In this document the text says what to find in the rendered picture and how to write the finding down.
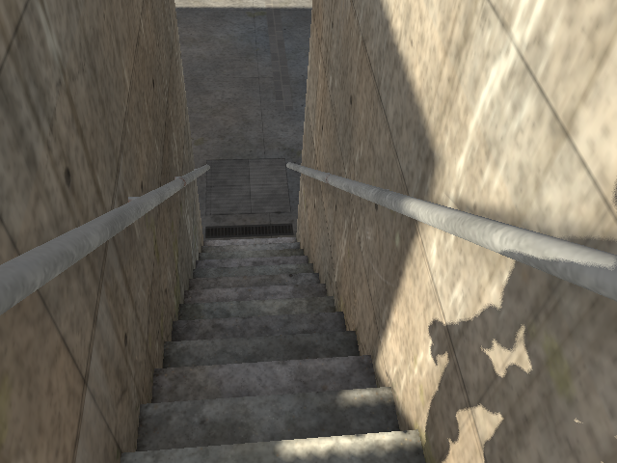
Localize stairs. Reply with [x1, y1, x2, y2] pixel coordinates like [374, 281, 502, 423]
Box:
[121, 237, 426, 463]

